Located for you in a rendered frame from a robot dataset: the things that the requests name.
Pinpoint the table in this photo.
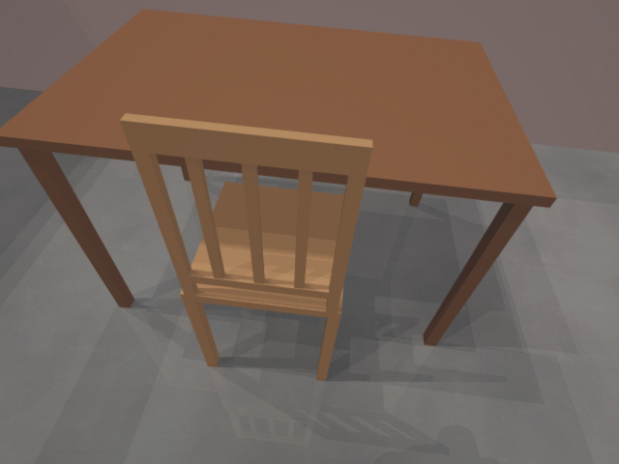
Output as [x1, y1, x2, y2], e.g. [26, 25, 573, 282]
[0, 9, 557, 346]

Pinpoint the chair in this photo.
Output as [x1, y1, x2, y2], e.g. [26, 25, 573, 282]
[120, 113, 372, 381]

